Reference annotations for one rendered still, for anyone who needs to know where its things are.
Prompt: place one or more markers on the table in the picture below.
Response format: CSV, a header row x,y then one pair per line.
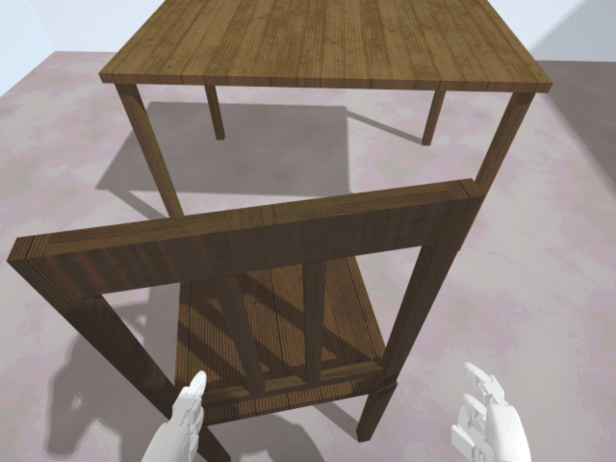
x,y
456,45

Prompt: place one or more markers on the robot left hand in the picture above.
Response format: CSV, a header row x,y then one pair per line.
x,y
177,440

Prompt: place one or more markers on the chair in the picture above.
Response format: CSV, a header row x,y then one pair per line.
x,y
272,305

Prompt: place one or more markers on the robot right hand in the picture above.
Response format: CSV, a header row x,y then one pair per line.
x,y
498,425

